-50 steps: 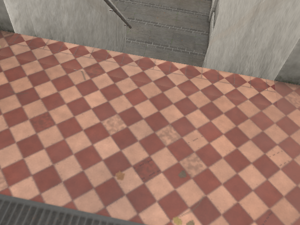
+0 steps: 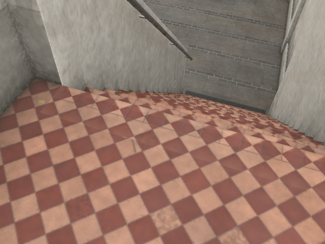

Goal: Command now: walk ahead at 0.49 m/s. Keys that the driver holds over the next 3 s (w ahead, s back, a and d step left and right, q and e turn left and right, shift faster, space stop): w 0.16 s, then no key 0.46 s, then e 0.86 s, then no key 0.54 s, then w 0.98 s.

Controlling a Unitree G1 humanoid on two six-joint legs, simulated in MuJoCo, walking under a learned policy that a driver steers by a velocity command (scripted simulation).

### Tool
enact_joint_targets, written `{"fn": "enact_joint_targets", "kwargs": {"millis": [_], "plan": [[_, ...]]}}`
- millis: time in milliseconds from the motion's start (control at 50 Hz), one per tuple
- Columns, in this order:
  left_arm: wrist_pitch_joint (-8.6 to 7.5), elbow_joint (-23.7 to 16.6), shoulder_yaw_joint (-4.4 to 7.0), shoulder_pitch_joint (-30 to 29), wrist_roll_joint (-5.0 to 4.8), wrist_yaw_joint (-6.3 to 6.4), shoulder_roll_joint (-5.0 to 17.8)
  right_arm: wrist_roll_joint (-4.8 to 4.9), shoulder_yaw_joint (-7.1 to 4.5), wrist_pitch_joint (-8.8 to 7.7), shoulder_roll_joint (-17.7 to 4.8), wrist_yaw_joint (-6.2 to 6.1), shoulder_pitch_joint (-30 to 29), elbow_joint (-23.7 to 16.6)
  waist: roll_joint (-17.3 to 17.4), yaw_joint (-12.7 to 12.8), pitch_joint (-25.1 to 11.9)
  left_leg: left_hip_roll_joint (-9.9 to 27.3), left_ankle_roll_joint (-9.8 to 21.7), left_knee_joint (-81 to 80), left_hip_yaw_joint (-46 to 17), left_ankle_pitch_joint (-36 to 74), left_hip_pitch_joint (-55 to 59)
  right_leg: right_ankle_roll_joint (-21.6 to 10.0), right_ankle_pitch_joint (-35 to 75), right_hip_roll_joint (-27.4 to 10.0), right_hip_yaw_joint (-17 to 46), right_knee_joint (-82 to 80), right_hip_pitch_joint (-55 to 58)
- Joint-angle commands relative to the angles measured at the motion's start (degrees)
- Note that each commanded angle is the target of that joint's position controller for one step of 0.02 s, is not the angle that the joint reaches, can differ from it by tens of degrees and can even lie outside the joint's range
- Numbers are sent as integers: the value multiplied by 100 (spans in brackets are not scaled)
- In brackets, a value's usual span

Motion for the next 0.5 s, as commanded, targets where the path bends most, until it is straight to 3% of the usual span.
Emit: {"fn": "enact_joint_targets", "kwargs": {"millis": [20,80,160,220,260,280,300,320,340,360,380,400,440,500], "plan": [[0,-309,54,55,65,8,229,13,-177,-131,-787,-73,-286,-300,533,223,126,1524,998,-1138,-1103,886,-78,118,947,-188,160,-727,-332],[-74,-476,-5,-563,47,-65,111,53,-189,-84,-901,-131,-60,-167,512,-4,233,1378,816,-1137,-751,933,5,96,1809,2,-16,-1889,-125],[-129,-753,-47,-1280,-17,-185,119,115,-216,0,-1038,-158,411,102,491,-286,371,1601,780,-936,-760,774,641,17,1832,186,-102,-2668,-159],[-194,-873,-17,-1322,51,-290,215,94,-216,136,-1051,-214,446,237,618,-181,264,1704,564,-244,-752,2084,1155,-187,1354,402,-153,-3111,110],[-229,-689,89,-620,110,-287,441,100,-229,203,-1142,-257,231,227,790,233,-247,1524,316,626,-662,3446,1277,-383,1344,713,-360,-3352,1164],[-251,-479,191,70,159,-248,687,82,-183,216,-1040,-272,225,204,657,541,-738,1178,99,1543,-469,3628,1051,-548,2229,708,-414,-3503,2242],[-247,-374,270,805,284,-187,1144,-80,-50,178,-712,-279,443,50,-94,629,-1694,774,-196,3197,-298,1727,-178,-988,4703,-423,629,-2883,4182],[-169,-314,254,929,262,-185,1224,-47,136,125,-139,-204,1495,262,-1409,301,-2622,-75,-573,5213,-493,-2978,-2004,-2089,5553,-1837,2597,-2942,5967],[-85,-336,190,1101,125,-203,832,82,-21,109,-795,-190,1324,456,-689,642,-2902,27,-570,5735,-1317,-3121,-2158,-1995,4609,-1605,2795,-3274,5697],[-50,-378,135,621,73,-188,694,216,-85,137,-969,-200,694,264,-454,569,-1984,307,-566,5743,-1119,-2803,-2578,-1744,4061,-1372,2056,-3486,4975],[-30,-419,63,142,59,-166,493,166,-63,199,-886,-252,290,167,-64,404,-1365,582,-618,5384,-855,-2398,-2584,-1553,3698,-1091,1606,-3726,4134],[-23,-439,2,-189,96,-154,311,82,-82,291,-829,-305,109,141,30,240,-982,781,-658,5010,-819,-2065,-2324,-1473,3443,-938,1312,-3950,3339],[-32,-391,-26,-533,235,-168,201,43,-58,481,-578,-359,352,223,-269,-93,-819,895,-707,4288,-731,-1649,-1305,-1373,3151,-637,823,-4330,2214],[-47,-269,6,-704,256,-135,310,-6,13,567,-352,-433,327,260,-414,-157,-854,850,-740,3069,-576,-1320,-674,-1378,3087,-471,363,-4458,1810]]}}
Next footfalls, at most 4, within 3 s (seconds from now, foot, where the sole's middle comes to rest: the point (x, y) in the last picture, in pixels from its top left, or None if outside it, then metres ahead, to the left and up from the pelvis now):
0.28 right None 0.35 -0.15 -0.78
0.66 left None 0.33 0.10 -0.78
1.38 left None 0.41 0.03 -0.78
1.76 right None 0.26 -0.16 -0.78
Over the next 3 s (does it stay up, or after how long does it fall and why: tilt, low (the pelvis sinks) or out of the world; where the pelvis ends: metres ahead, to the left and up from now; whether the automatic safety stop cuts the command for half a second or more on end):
stays up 0.64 -0.27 0.00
